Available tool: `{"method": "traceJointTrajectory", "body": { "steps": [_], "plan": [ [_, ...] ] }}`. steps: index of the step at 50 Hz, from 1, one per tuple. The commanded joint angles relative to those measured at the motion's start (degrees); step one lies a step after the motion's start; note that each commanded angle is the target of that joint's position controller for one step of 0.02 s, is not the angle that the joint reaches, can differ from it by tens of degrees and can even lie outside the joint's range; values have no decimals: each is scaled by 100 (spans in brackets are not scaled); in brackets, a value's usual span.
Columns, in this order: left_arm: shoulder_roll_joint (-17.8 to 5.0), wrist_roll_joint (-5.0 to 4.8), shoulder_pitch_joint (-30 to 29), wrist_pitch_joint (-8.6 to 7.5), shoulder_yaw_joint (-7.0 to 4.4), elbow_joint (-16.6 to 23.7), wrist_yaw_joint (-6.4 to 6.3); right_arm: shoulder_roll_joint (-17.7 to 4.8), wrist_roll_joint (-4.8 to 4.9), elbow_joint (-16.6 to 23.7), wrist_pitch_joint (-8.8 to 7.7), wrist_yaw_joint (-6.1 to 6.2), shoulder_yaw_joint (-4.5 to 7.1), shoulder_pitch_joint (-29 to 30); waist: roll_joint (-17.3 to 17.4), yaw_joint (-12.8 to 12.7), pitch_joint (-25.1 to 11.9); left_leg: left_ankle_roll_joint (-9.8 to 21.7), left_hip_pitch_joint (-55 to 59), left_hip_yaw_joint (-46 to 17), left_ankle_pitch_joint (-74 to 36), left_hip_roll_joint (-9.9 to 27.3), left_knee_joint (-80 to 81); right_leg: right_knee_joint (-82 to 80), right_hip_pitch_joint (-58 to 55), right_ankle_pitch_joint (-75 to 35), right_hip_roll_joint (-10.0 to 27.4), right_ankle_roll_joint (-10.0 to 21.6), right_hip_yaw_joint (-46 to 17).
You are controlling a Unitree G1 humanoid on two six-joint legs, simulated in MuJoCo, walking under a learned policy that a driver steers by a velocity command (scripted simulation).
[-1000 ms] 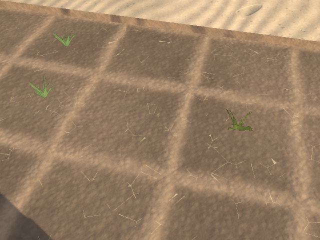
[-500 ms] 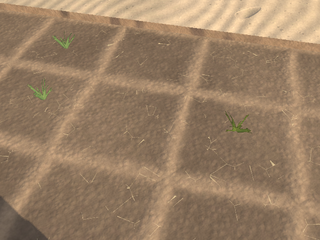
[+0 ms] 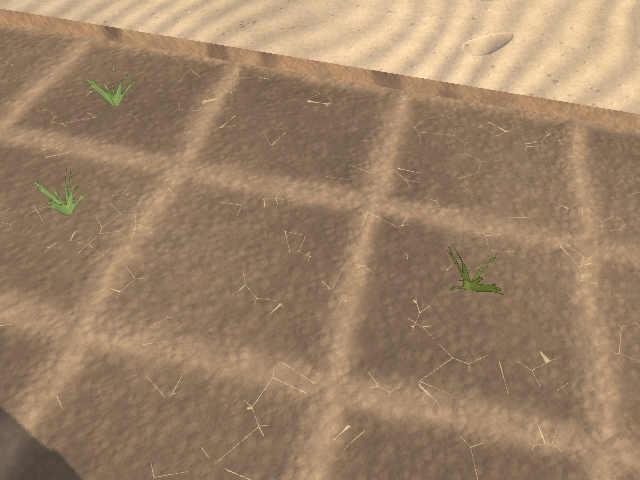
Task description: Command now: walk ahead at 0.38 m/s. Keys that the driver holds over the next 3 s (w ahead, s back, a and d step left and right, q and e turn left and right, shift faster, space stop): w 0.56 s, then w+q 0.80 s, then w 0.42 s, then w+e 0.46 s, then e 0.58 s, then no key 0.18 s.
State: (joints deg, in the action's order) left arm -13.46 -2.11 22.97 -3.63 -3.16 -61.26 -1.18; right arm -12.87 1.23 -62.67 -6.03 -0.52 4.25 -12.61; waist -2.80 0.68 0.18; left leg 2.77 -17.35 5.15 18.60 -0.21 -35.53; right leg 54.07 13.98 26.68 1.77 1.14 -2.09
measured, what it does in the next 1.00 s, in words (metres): walks ahead: right foot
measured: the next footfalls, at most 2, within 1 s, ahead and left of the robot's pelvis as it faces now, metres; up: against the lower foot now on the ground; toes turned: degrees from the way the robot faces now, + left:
right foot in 0.44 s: +0.43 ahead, -0.13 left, +0.00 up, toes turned -3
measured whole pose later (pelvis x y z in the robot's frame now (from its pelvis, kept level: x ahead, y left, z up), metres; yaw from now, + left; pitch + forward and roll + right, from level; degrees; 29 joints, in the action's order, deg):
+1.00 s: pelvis +0.56 +0.00 -0.01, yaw +11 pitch +2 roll -2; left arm -14.2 -0.3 19.1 -3.7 -3.7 -57.1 -1.4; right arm -12.7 1.3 -47.6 -3.7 -3.3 3.1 -3.1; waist 0.9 -2.6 1.0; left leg 6.3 -33.3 4.0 4.7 1.9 -34.5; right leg 18.1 -6.7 25.5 0.7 -1.3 14.1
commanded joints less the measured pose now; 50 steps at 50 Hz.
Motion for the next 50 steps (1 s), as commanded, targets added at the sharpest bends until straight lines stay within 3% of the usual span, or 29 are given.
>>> {"method": "traceJointTrajectory", "body": {
  "steps": [1,2,3,6,11,15,17,18,20,21,22,23,24,25,26,27,28,29,31,34,37,40,45,46,48,49,50],
  "plan": [
    [-342,-142,-839,-335,-26,815,66,-565,-81,-63,-126,-43,-28,-977,868,315,324,1145,2137,-3628,1084,2098,2540,2308,3530,-521,259,415,-332],
    [-385,-63,-847,-347,-71,781,57,-490,-91,41,-132,-81,-91,-680,605,166,474,979,1791,-2955,506,1861,2626,1944,3406,-1023,458,465,-266],
    [-480,14,-816,-316,-138,763,52,-409,-112,84,-123,-90,-139,-575,620,46,496,808,1516,-2393,-41,1619,2693,1554,3073,-1327,607,469,-223],
    [-351,48,-910,-178,-166,766,107,-438,-139,15,-56,-12,-179,-966,658,1,503,741,1373,-1508,-1383,1286,2819,916,2830,-1736,639,276,52],
    [-141,84,-2226,-153,-65,1263,164,-665,-154,120,19,146,-155,-1214,583,223,680,757,1287,-942,-2077,1159,3024,-955,2899,-2741,489,4,304],
    [-160,40,-2959,-191,1,1501,290,-699,-77,74,54,168,-112,-1603,621,399,853,748,1609,-727,-2056,1264,3053,-1889,2655,-3076,277,77,474],
    [-205,25,-3167,-228,12,1625,368,-710,-47,48,93,175,-81,-1671,663,359,892,707,2031,-676,-2363,1426,2863,-2177,2669,-2926,241,215,434],
    [-262,23,-3174,-249,1,1662,403,-750,-44,60,115,177,-55,-1641,698,288,833,667,2235,-636,-2726,1492,2690,-2290,2563,-2767,190,301,451],
    [-532,31,-2716,-272,-113,1605,421,-919,-66,129,158,182,8,-1475,936,-74,367,548,2513,-553,-4597,1549,1993,-2324,1696,-2392,-108,494,619],
    [-753,30,-2002,-269,-230,1424,400,-973,-87,162,202,179,28,-1363,1061,-478,-104,458,2479,-423,-5588,1446,1142,-2303,763,-2276,-329,637,758],
    [-1017,21,-936,-242,-370,1105,355,-917,-108,234,231,171,-3,-1248,1058,-978,-713,277,1837,-265,-5575,1193,-130,-2277,-753,-2377,-300,823,667],
    [-1511,110,93,-202,-483,889,276,-649,-209,394,210,151,-109,-1337,175,-1157,-1603,114,320,-108,-3293,750,-2128,-2153,-2638,-2092,985,1191,-930],
    [-1603,199,273,-211,-448,771,342,262,-79,353,56,53,-337,-2148,-1347,-583,-2574,-125,-1565,-816,1278,-361,-3960,-3274,-4119,-643,2206,2122,-4005],
    [-1057,154,10,-230,-309,788,348,-412,101,416,-113,26,-179,-1477,-760,-778,-2019,30,-2171,-1412,1284,-84,-4548,-3774,-3682,-318,1929,1769,-4054],
    [-816,122,-567,-261,-232,877,329,-691,209,652,-190,31,-101,-847,-525,-656,-1084,117,-2510,-1164,790,209,-4563,-3841,-2784,-815,1764,1500,-3033],
    [-670,148,-1092,-300,-166,989,340,-722,162,715,-210,91,-89,-568,152,-427,-683,130,-2202,-1052,216,536,-4261,-3985,-1776,-1636,1595,1373,-2294],
    [-514,214,-1349,-334,-125,998,366,-694,63,709,-161,139,-24,-501,284,-216,-410,121,-1880,-992,-77,726,-3937,-4109,-1005,-2162,1395,1294,-1733],
    [-375,277,-1422,-361,-84,948,379,-559,48,668,-57,142,-14,-738,136,3,-382,143,-1507,-1067,-243,891,-3748,-4272,-604,-2236,1260,1228,-1333],
    [-377,266,-1288,-379,-83,808,355,-331,87,632,115,156,-18,-903,-23,122,-175,124,-1382,-1042,-267,983,-3395,-4584,-182,-2197,1167,1241,-845],
    [-649,305,-1011,-396,-145,675,212,-430,46,877,228,173,26,-310,7,68,195,-3,-2061,-1153,-922,1010,-2773,-4872,-113,-2334,1180,1221,-353],
    [-711,310,-829,-375,-154,642,107,-446,4,1047,193,111,53,140,59,-39,265,-52,-2451,-1230,-1905,843,-1837,-4887,-437,-2695,1093,1051,150],
    [-760,271,-700,-361,-144,654,39,-351,-20,1262,151,8,-1,740,71,-231,361,-55,-2254,-803,-2619,706,-846,-4945,-584,-2840,997,866,684],
    [-877,200,-158,-185,-192,504,0,-241,-8,1728,155,-187,-99,1532,155,-516,591,89,-2712,-435,-2137,576,-97,-4487,-1853,-3461,1353,782,1022],
    [-925,181,-169,-133,-211,517,-9,-270,1,1827,157,-232,-92,1584,110,-481,582,151,-2696,-329,-1831,515,-30,-4286,-2047,-3865,1433,744,1077],
    [-1093,160,-373,-48,-259,635,-51,-450,15,1942,165,-306,-13,1375,-137,-235,305,342,-2061,29,-1209,197,6,-3602,-2201,-5766,1482,608,1270],
    [-1182,161,-469,-1,-283,701,-80,-621,22,1915,180,-323,76,979,-292,16,5,463,-1447,199,-929,-40,-45,-2949,-2186,-6754,1461,531,1357],
    [-1223,152,-607,47,-285,772,-102,-886,40,1755,187,-315,225,177,-296,470,-430,640,-360,278,-1053,-300,205,-1874,-1923,-7133,1316,395,1475]
  ]
}}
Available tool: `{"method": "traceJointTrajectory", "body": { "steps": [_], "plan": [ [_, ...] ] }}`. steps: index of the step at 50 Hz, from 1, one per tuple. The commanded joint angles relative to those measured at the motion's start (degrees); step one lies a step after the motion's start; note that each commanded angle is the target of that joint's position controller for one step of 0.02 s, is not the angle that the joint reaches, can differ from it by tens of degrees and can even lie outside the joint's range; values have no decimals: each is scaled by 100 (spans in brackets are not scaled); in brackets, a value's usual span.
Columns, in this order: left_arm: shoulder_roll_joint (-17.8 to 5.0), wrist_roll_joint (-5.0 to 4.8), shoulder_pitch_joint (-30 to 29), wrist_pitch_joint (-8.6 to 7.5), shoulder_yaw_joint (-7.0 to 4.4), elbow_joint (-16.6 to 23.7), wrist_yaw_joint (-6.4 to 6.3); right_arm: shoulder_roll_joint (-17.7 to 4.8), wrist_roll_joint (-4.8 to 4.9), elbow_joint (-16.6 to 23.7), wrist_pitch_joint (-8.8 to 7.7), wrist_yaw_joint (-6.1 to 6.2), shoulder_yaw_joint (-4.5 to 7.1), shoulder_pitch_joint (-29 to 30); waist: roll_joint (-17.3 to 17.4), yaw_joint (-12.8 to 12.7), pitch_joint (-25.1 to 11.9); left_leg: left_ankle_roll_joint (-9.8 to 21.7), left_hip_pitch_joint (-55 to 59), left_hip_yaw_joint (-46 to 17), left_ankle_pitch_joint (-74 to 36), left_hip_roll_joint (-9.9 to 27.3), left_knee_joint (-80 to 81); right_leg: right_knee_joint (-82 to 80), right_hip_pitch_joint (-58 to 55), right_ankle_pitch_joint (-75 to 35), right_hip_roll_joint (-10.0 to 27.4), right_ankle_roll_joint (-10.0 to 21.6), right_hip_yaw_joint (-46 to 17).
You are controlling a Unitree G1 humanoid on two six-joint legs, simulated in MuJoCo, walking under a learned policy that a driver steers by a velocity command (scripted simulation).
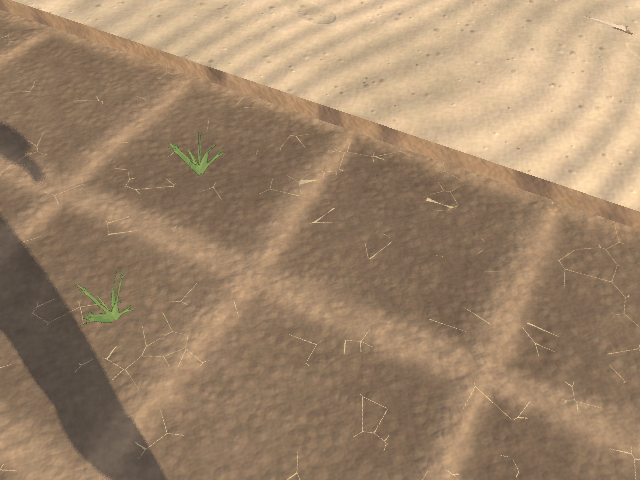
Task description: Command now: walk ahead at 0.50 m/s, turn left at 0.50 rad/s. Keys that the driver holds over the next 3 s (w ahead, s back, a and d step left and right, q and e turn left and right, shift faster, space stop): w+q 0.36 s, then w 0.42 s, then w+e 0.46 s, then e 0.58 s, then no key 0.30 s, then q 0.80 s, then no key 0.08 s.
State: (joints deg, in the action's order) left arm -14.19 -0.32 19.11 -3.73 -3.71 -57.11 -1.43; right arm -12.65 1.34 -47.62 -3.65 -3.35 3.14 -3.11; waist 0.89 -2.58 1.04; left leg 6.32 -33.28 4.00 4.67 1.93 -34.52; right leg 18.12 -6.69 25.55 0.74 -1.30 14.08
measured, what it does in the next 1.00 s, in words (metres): walks ahead: left foot, then right foot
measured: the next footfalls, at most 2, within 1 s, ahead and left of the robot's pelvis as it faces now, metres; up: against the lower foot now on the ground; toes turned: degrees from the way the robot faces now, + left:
left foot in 0.02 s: +0.19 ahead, +0.09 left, +0.00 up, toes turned +4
right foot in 0.50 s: +0.50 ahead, -0.06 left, +0.00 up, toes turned +18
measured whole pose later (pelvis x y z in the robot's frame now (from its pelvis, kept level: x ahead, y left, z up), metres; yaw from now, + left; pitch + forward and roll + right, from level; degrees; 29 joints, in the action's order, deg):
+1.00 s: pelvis +0.56 +0.10 +0.01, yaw +15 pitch +3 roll -1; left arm -15.5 -1.6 25.3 -3.5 -3.4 -51.4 0.1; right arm -14.0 0.8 -37.4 -6.0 -1.5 2.0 -0.6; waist 1.4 -6.6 0.2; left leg 1.5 -27.3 -1.5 2.4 1.5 -26.4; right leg 20.8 1.5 22.2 -0.9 -0.1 -2.9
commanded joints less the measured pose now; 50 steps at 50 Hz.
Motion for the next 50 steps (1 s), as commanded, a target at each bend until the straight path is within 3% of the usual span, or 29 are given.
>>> {"method": "traceJointTrajectory", "body": {
  "steps": [1,2,3,4,5,6,7,8,10,12,16,19,22,24,25,26,27,28,29,30,31,32,35,38,42,45,47,49,50],
  "plan": [
    [-1115,-14,-247,40,-198,465,-91,-1365,27,45,-22,62,554,-1743,-363,1244,-1050,572,2950,-279,153,-307,355,3275,1259,-5958,1191,399,-112],
    [-346,159,183,-105,23,723,7,-1968,25,-10,8,160,687,-2092,1064,808,-1607,1449,4986,-3137,582,1162,576,5432,3731,-1331,208,37,-299],
    [-397,-8,21,-396,81,880,112,-1819,-48,111,-45,145,580,-2209,1003,810,-2407,2015,5840,-5414,967,1854,1590,6459,4852,831,-424,72,-1655],
    [-753,-216,-632,-561,-25,1055,179,-1400,-106,98,-72,155,477,-2118,621,990,-1839,1605,5596,-4562,738,1611,1691,6522,5444,392,-44,245,-2033],
    [-750,-221,-837,-629,-12,1105,179,-1138,-58,170,-102,166,410,-1725,264,811,-1205,1359,4732,-3626,285,1355,1675,6073,5438,-136,233,341,-1956],
    [-746,-91,-875,-619,-49,1055,128,-965,-48,304,-111,158,353,-1246,-162,523,-821,1181,3760,-3005,-207,1106,1746,5547,5053,-462,456,316,-1901],
    [-821,-7,-812,-538,-118,1048,92,-786,-80,420,-113,167,291,-952,-159,298,-617,1099,3060,-2604,-649,919,1885,5172,4596,-638,605,268,-1896],
    [-806,23,-732,-440,-142,1084,90,-763,-103,481,-109,185,273,-860,-62,158,-554,1098,2642,-2470,-808,820,2017,4953,4298,-724,662,200,-1896],
    [-653,86,-735,-305,-134,1173,67,-939,-69,508,-126,248,313,-949,13,78,-436,1135,2182,-2181,-1197,708,2150,4421,4166,-911,656,11,-1778],
    [-571,124,-1146,-253,-110,1353,36,-1124,-49,505,-125,338,364,-1152,77,172,-282,1065,1961,-1945,-1272,572,2217,3647,4271,-1497,557,-154,-1683],
    [-411,69,-2004,-293,-33,1627,92,-1135,-9,495,-51,418,369,-1488,365,524,-158,698,1824,-1724,-561,242,2080,1810,3897,-2904,165,-176,-1617],
    [-515,-7,-2337,-350,-37,1794,171,-1115,5,433,-18,425,360,-1721,493,672,-143,609,2094,-2021,-182,408,1874,1249,3704,-3144,25,-113,-1662],
    [-693,8,-2285,-450,-76,1836,278,-1020,-24,373,13,460,328,-1872,574,642,-153,540,2730,-2403,-218,726,1428,965,3644,-2732,52,99,-1722],
    [-805,26,-1823,-507,-132,1744,290,-1031,-53,401,46,465,322,-1782,709,354,-241,416,2910,-2454,-962,705,990,724,3067,-2366,-49,337,-1538],
    [-988,87,-1234,-534,-217,1596,266,-894,-74,461,40,445,267,-1712,634,80,-636,272,2801,-2263,-1555,406,287,712,2151,-2441,35,548,-1582],
    [-1283,151,-308,-538,-292,1493,238,-713,-151,590,27,430,171,-1664,143,-317,-1420,64,2077,-1850,-847,55,-1221,920,682,-2562,865,924,-2432],
    [-1751,163,444,-458,-449,1180,268,-340,28,581,-53,411,67,-2648,-1813,-36,-2148,-394,-90,-1256,1837,-806,-3257,483,-1355,-1452,2068,1966,-5035],
    [-1232,-41,480,-429,-328,1166,308,-772,87,484,-97,416,101,-2571,-1587,-176,-1881,-412,-1002,-1545,2816,-591,-4009,-34,-1386,-71,2244,1960,-5979],
    [-879,-68,126,-397,-226,1255,290,-1109,93,602,-107,405,182,-1837,-913,-301,-1003,-393,-1328,-1537,2341,-346,-4225,-125,-662,93,2005,1676,-5175],
    [-800,13,-227,-342,-170,1343,277,-1063,16,730,-113,411,162,-1369,-396,-197,-602,-384,-1183,-1268,1898,-90,-4074,-199,102,-406,1767,1510,-4454],
    [-701,54,-453,-313,-125,1342,284,-991,-87,824,-132,399,169,-1105,-263,-60,-240,-393,-1066,-1139,1611,96,-3668,-348,752,-1054,1552,1493,-3986],
    [-615,103,-548,-322,-79,1347,281,-928,-110,841,-126,385,185,-1139,-418,107,-213,-387,-751,-1094,1424,279,-3356,-453,1112,-1543,1370,1424,-3629],
    [-696,32,-427,-346,-91,1235,278,-641,-82,850,-77,366,122,-1247,-617,228,-246,-478,-497,-850,1295,409,-2657,-726,1425,-2394,1197,1500,-3014],
    [-949,-14,-276,-303,-160,1147,214,-505,-118,1034,-88,360,42,-722,-483,124,-180,-601,-579,-700,546,471,-1626,-919,1446,-2858,1167,1504,-2559],
    [-1005,-109,99,-203,-157,1003,187,-433,-82,1205,-150,298,0,14,-490,-120,-13,-674,-52,-516,-533,209,-255,-867,1585,-2867,898,1294,-2156],
    [-1047,-140,409,-111,-162,895,172,-511,-29,1353,-217,217,19,449,-546,-235,82,-682,160,-512,-577,22,267,-630,1362,-2707,1047,1259,-2372],
    [-1112,-151,424,-50,-183,880,138,-657,-14,1407,-280,171,71,475,-634,-119,66,-595,422,-583,-288,-35,596,-371,1159,-2589,1186,1157,-2634],
    [-1163,-145,286,-6,-195,901,106,-876,-32,1253,-325,193,186,-119,-675,298,-202,-421,1448,-479,-146,-143,968,234,1239,-3093,1082,972,-2617],
    [-991,-105,254,-20,-136,944,109,-1137,-97,1077,-338,248,309,-837,-572,631,-694,-235,2625,-600,-199,48,903,1129,1618,-3317,760,792,-2391]
  ]
}}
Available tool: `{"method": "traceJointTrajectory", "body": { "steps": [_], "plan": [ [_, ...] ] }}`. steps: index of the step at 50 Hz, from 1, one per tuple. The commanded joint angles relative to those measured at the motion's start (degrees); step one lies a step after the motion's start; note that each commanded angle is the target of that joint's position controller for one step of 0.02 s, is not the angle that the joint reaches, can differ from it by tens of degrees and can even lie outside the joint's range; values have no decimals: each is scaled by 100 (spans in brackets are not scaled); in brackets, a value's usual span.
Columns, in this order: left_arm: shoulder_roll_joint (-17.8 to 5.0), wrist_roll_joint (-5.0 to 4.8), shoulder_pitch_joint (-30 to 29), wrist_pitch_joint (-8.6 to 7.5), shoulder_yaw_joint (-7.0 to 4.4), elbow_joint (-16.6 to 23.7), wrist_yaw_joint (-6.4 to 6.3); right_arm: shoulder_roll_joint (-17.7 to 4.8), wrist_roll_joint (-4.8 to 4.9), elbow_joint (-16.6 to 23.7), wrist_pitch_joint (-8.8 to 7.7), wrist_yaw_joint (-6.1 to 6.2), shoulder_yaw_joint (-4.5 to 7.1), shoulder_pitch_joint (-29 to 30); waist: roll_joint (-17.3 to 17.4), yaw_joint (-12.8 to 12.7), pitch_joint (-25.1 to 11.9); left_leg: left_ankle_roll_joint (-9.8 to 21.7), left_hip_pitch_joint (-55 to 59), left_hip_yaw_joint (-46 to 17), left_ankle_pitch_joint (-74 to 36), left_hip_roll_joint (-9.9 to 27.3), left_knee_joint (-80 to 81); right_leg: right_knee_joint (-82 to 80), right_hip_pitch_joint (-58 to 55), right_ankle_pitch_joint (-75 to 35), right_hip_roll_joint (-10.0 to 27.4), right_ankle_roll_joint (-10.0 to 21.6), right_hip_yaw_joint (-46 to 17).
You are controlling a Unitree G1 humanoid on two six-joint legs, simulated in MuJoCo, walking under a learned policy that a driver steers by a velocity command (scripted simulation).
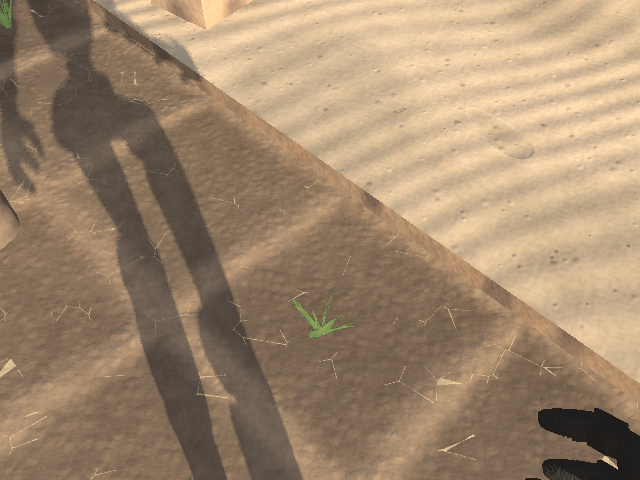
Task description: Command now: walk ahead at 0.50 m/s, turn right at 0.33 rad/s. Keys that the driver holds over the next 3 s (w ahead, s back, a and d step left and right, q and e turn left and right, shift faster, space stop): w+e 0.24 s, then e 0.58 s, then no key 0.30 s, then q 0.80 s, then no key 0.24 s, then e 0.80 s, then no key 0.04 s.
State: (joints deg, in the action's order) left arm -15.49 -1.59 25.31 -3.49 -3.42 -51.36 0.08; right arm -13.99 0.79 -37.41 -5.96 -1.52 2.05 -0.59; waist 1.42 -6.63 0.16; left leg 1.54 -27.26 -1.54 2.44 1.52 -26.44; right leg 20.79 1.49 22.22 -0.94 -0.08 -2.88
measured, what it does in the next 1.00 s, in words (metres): walks ahead, turning right: left foot, then right foot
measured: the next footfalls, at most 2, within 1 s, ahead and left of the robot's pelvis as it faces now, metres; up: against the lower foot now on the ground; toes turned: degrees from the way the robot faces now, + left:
left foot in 0.02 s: +0.16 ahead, +0.13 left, +0.00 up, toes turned -1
right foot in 0.48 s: +0.36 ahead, -0.16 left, +0.00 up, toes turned -18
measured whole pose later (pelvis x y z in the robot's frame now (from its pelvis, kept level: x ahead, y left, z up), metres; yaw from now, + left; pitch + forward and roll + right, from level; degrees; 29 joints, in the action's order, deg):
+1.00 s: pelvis +0.31 -0.03 +0.00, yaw -32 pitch +2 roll +0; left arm -17.5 0.0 8.9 2.4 -4.1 -34.8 -1.1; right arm -15.8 -2.0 -42.1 -0.9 0.4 3.1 -10.2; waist -2.1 -0.1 0.6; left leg -0.2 -19.4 -2.7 14.2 -0.8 -32.0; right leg 37.9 25.6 19.4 -7.4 1.0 -9.9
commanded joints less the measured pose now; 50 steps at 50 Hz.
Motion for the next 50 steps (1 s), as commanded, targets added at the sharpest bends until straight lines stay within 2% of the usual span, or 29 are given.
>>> {"method": "traceJointTrajectory", "body": {
  "steps": [1,2,3,4,5,6,7,9,11,16,19,22,23,24,25,26,27,28,29,31,33,37,41,44,46,47,48,49,50],
  "plan": [
    [-463,169,-500,-78,-21,593,-39,-1455,-157,-45,-90,142,540,-2140,86,1480,-1519,638,3670,-1182,-108,1279,-124,2677,1909,-1627,474,406,-328],
    [-10,36,255,-189,110,725,-35,-1767,-193,-176,-2,117,593,-2393,1728,1116,-2182,1468,5038,-3495,806,2459,405,4386,3804,1173,-107,156,-45],
    [-613,-99,68,-211,-31,608,-39,-1218,-139,-175,25,114,478,-2356,1155,1268,-1822,1425,4688,-3703,1693,2286,723,5139,4390,1084,204,125,-455],
    [-844,-113,-403,-192,-110,716,-37,-929,-80,-162,21,122,380,-2052,793,1263,-1077,1190,4019,-2784,1602,2071,814,5268,4600,559,411,138,-392],
    [-781,-61,-625,-149,-119,736,-51,-766,-99,-157,16,107,314,-1678,457,1093,-709,1052,3296,-2157,1223,1804,992,5144,4376,115,610,109,-294],
    [-721,-2,-747,-95,-142,782,-50,-610,-117,-179,9,84,271,-1383,471,931,-378,1000,2713,-1689,905,1606,1208,4904,4214,-164,733,85,-285],
    [-618,-6,-699,-16,-151,793,-32,-541,-149,-207,-15,75,255,-1192,555,759,-197,936,2263,-1278,670,1468,1428,4753,3929,-360,851,71,-313],
    [-403,-20,-722,105,-123,876,-5,-605,-148,-290,-82,81,306,-1066,507,614,-56,984,1868,-775,166,1449,1715,4589,3752,-602,912,10,-266],
    [-352,16,-903,167,-122,1003,2,-731,-162,-391,-118,116,364,-1090,307,574,33,1029,1838,-363,-252,1480,1835,4277,3913,-966,933,-57,-307],
    [-194,111,-1677,129,-42,1322,172,-1014,-139,-519,3,261,440,-1051,198,737,233,769,1736,920,-1771,1174,1549,2410,3354,-2342,701,-60,206],
    [-327,107,-1980,164,-95,1564,295,-1202,-18,-588,116,309,495,-1206,303,822,71,628,2194,1052,-2135,1339,1151,1841,3086,-2268,551,68,397],
    [-654,148,-1642,215,-260,1639,351,-1378,150,-557,235,352,572,-1081,431,542,-214,412,2579,1119,-3043,1401,106,1422,2496,-1562,190,374,676],
    [-863,155,-1047,211,-386,1500,328,-1325,184,-539,275,359,560,-1035,260,219,-493,245,2469,1255,-3050,1193,-797,962,1710,-1888,-58,539,781],
    [-1284,169,-541,222,-549,1400,210,-1151,76,-554,264,338,499,-1345,-314,41,-839,-111,1778,1384,-1952,810,-2142,696,562,-3529,53,770,382],
    [-1878,186,-575,265,-618,1488,69,-483,-337,-355,237,284,291,-1741,-1881,563,-1210,-519,-179,1335,3224,48,-4206,1212,-939,-6563,1485,1474,-1604],
    [-1869,262,-690,195,-529,1809,129,-664,-226,-332,183,216,223,-2109,-1649,533,-2557,-633,-955,-32,4207,-445,-5562,741,-1748,-6012,2423,2565,-3639],
    [-1504,226,-809,175,-466,1891,187,-1076,-9,-282,197,190,317,-1539,-775,231,-2432,-527,-1215,-449,3578,-201,-5659,408,-1493,-4992,2102,2355,-3148],
    [-1278,124,-1097,160,-403,1861,182,-1050,18,-169,233,226,298,-1177,-562,337,-1742,-444,-1442,-362,3027,-37,-5268,301,-861,-4120,1789,2033,-2557],
    [-1095,65,-1340,188,-352,1870,139,-1007,-81,-232,294,311,297,-1076,-230,480,-1267,-453,-1365,-372,2653,152,-4863,168,-163,-3505,1539,1773,-2260],
    [-1000,156,-1668,265,-304,1965,63,-1094,-133,-200,452,366,343,-1096,-463,781,-909,-422,-678,-387,2326,198,-4286,-115,1016,-3104,1272,1594,-1968],
    [-1077,226,-1740,278,-337,2006,9,-923,-157,-225,501,386,304,-1174,-567,857,-917,-463,-379,-291,2191,63,-3737,-160,1386,-3319,1117,1559,-1768],
    [-1186,145,-1701,379,-387,2027,-142,-779,-161,-190,549,398,240,-932,-638,763,-1003,-593,-246,-375,1706,-82,-2832,-184,1521,-2283,939,1427,-1827],
    [-1147,147,-1733,486,-384,2082,-177,-777,-114,-89,538,346,238,-653,-909,634,-752,-577,5,-419,1506,-212,-2037,-285,1734,-805,762,1241,-2137],
    [-1038,173,-1641,531,-338,2073,-139,-809,-89,-84,458,276,249,-721,-1065,544,-797,-475,344,-315,1598,-204,-1415,-54,1488,-987,839,1189,-2297],
    [-942,138,-1672,572,-277,2061,-128,-742,-99,-122,405,205,256,-941,-1068,697,-771,-302,987,-121,1119,-232,-387,216,1562,-1184,732,1029,-2279],
    [-830,122,-1508,578,-235,2005,-132,-808,-151,-120,392,183,280,-1010,-947,721,-710,-150,1419,-216,777,-46,170,412,1757,-996,545,819,-2151],
    [-572,175,-1289,559,-152,1996,-129,-1162,-285,-42,397,192,338,-1073,-117,597,-724,219,1855,-1157,489,974,616,1245,2220,-76,103,453,-1635],
    [-631,128,-1369,496,-184,2170,-122,-1475,-421,-107,440,198,407,-920,1402,374,-312,1048,1490,-2309,-85,1761,967,1964,2875,821,-663,153,-534],
    [-1047,223,-1537,428,-296,2143,-128,-1189,-417,47,410,213,355,-765,1242,604,-315,1454,1241,-2686,-218,2058,1062,3128,2848,1153,-430,-93,-646]
  ]
}}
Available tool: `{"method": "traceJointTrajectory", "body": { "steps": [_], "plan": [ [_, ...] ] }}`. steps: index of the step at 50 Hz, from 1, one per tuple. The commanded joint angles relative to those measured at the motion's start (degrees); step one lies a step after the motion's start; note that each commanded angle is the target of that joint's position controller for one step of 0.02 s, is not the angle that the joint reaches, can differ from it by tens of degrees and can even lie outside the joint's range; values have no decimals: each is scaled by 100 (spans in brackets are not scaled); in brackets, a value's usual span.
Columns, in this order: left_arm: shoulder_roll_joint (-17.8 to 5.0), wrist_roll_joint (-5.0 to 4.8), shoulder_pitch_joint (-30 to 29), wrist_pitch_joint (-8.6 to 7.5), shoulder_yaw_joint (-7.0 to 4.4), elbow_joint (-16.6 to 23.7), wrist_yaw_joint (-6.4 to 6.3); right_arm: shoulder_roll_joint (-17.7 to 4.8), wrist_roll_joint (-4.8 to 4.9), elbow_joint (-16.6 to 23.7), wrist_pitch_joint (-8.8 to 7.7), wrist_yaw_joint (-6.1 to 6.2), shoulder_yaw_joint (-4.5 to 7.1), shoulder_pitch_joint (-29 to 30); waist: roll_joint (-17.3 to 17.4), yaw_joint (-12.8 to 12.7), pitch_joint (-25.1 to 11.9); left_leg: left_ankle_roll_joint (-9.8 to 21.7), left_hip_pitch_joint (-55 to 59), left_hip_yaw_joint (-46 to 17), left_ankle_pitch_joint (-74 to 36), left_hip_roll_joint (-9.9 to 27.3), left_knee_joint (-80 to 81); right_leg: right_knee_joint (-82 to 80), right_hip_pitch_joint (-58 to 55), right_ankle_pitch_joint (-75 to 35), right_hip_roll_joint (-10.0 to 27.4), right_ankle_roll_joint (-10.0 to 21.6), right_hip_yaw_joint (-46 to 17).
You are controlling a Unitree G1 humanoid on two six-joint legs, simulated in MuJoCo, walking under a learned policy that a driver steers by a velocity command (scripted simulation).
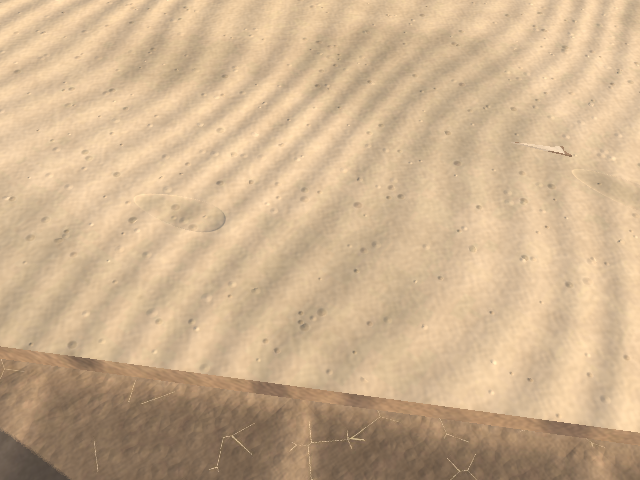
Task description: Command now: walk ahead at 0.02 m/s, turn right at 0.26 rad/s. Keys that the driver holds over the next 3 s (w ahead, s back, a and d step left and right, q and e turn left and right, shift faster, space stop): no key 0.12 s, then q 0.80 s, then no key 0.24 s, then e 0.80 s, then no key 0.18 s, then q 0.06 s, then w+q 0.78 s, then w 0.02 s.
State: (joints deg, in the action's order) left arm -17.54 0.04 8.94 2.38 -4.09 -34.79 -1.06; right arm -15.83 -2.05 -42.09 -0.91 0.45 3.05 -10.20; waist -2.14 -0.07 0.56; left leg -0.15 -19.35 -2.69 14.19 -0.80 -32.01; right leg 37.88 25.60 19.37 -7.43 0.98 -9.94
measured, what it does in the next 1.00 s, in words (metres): steps on the spot, turning left: right foot, then right foot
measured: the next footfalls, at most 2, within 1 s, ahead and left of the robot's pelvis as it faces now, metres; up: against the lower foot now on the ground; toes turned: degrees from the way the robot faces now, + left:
right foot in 0.26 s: +0.02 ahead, -0.14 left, +0.00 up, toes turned +4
right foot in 0.96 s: +0.08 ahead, -0.11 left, +0.00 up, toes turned +27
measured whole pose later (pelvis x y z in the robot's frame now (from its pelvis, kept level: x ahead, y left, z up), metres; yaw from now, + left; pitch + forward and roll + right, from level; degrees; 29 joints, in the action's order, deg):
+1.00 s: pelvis -0.01 -0.01 +0.00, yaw +24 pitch +2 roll -1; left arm -16.1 1.2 9.7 -1.2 -4.4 -39.7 -0.6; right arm -18.8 0.8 -35.0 2.9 1.1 4.4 -8.4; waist 2.6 0.5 1.8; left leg 0.9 -23.5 -11.5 22.2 -7.4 -39.9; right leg 29.0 16.0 13.3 -2.2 0.1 -3.2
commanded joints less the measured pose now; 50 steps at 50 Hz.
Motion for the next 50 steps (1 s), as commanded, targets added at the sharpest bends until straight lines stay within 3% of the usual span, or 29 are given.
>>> {"method": "traceJointTrajectory", "body": {
  "steps": [1,2,3,5,7,8,11,12,13,14,15,16,19,22,24,25,26,27,28,30,31,33,37,43,46,47,48,49,50],
  "plan": [
    [-1009,0,122,-158,-316,381,0,-945,-36,548,-104,47,241,278,1244,-54,-345,1545,538,-2246,-1494,2089,1497,2078,535,1262,200,-287,20],
    [-888,-18,283,-108,-314,214,-14,-895,58,557,-105,64,229,392,971,-134,-332,1320,637,-1812,-1574,1787,1361,2387,564,1079,229,-390,27],
    [-751,7,331,-59,-282,169,-29,-809,153,543,-105,69,203,440,940,-130,-300,1208,780,-1587,-1759,1658,1263,2540,662,884,284,-475,12],
    [-359,-14,339,-17,-155,110,-12,-604,163,490,-58,58,123,425,929,-141,-325,1102,798,-1024,-2228,1319,1160,2139,358,698,376,-592,237],
    [0,15,94,-46,2,160,23,-484,145,434,6,31,85,395,1187,-30,-477,985,859,-698,-2307,1029,1038,865,-281,628,655,-649,622],
    [92,17,-85,-69,39,200,39,-533,159,372,42,14,97,217,1360,102,-483,1008,931,-762,-2278,1001,1009,267,-534,672,653,-662,737],
    [-240,-29,114,-106,-87,36,41,-845,306,337,100,-15,170,-3,1376,23,-359,928,849,-1104,-2138,965,815,-1658,-1365,-767,495,-486,943],
    [-470,-3,168,-113,-137,60,8,-905,329,333,58,-22,190,-137,1225,53,-422,750,613,-1248,-1913,975,813,-1758,-1775,-1133,699,-311,706],
    [-746,56,339,-105,-194,101,-59,-846,258,409,-16,-56,165,-89,774,45,-629,519,193,-1158,-1565,845,575,-1434,-2318,-2057,1190,-112,410],
    [-1061,87,353,-67,-298,-26,-90,-654,244,478,-101,-98,123,-149,-247,223,-652,231,-267,-490,-752,299,280,-1126,-2327,-2158,1528,248,205],
    [-842,104,395,-51,-284,-24,-72,-616,245,501,-130,-103,94,99,-642,6,-637,17,-268,-116,-137,75,-126,-1350,-2021,-1698,1681,513,2],
    [-725,112,292,-55,-253,8,-73,-706,257,572,-109,-103,133,259,-768,-34,-420,-42,-514,-14,52,19,-411,-1551,-1903,-1542,1895,651,-228],
    [-693,46,98,-151,-248,81,-152,-668,247,668,46,-80,202,188,-1036,7,-182,18,-758,169,710,99,-1195,-1553,-1677,-2144,2371,883,-414],
    [-765,-25,-110,-198,-277,126,-217,-543,288,735,129,-157,223,92,-859,61,-139,123,-630,389,1234,166,-1259,-1313,-1547,-2865,2520,906,-164],
    [-798,-99,-205,-147,-303,122,-231,-532,292,688,156,-213,253,-124,-702,160,-225,238,41,571,204,13,-374,-934,-1272,-2455,2238,609,313],
    [-719,-94,13,-139,-301,54,-220,-680,254,728,161,-206,311,-169,-336,130,-210,381,427,224,-697,54,169,-467,-976,-1708,1947,320,650],
    [-413,77,194,-156,-229,170,-205,-1320,232,835,146,-135,474,-302,1243,-52,-364,895,1178,-1601,-2436,1143,750,1120,18,-232,1213,-255,1416],
    [-284,88,-468,-170,-144,464,-236,-1487,77,835,87,-194,468,-679,2008,374,-504,1978,1466,-3284,-2979,2073,1308,2278,1065,2072,467,-430,943],
    [-450,39,-407,-178,-190,394,-239,-1352,16,869,-10,-209,400,-668,1279,374,-658,2087,1574,-3107,-2718,2122,1308,3104,1223,2082,652,-429,424],
    [-581,14,-172,-153,-252,142,-232,-1200,173,930,-29,-115,357,-136,553,98,-476,1536,1283,-2221,-1981,1598,1176,3161,1262,1196,854,-412,392],
    [-630,44,-153,-145,-280,104,-251,-1147,243,970,16,-54,330,83,534,33,-429,1368,1115,-2019,-1726,1424,1206,2913,1163,806,930,-449,371],
    [-475,31,-47,-154,-254,35,-209,-1088,228,1012,115,25,292,188,767,-41,-490,1280,791,-1712,-1585,1092,1272,2764,754,341,791,-554,524],
    [-297,9,-239,-221,-162,38,-155,-1099,243,1031,202,126,327,87,906,102,-533,1282,942,-1803,-868,946,1276,1470,566,82,695,-637,507],
    [-441,-65,-237,-371,-193,0,-24,-1202,253,1114,299,61,392,199,1191,181,-482,1300,702,-2520,-456,928,1201,140,-211,239,497,-506,484],
    [-425,-75,110,-457,-224,-127,53,-1162,355,1159,356,65,386,398,1160,-62,-532,1065,631,-2677,-722,720,903,-1214,-944,-448,443,-307,588],
    [-524,-34,300,-472,-259,-202,56,-1050,369,1156,362,87,351,358,1032,-125,-615,834,390,-2487,-482,545,672,-1667,-1472,-957,717,-181,508],
    [-861,80,405,-454,-316,-165,35,-756,302,1150,348,87,262,119,199,-7,-779,484,-182,-1901,607,131,-244,-1936,-2067,-1189,1783,213,-408],
    [-1245,246,214,-405,-373,-171,41,-763,316,1295,285,89,278,140,-1282,208,-343,149,-1272,-674,1928,-794,-1275,-2203,-1870,-1982,2673,1104,-1724],
    [-956,277,56,-441,-313,-41,33,-1185,195,1213,217,97,406,92,-1056,82,-363,-115,-1275,-745,2221,-481,-2654,-2215,-1528,-2074,3070,1608,-2045]
  ]
}}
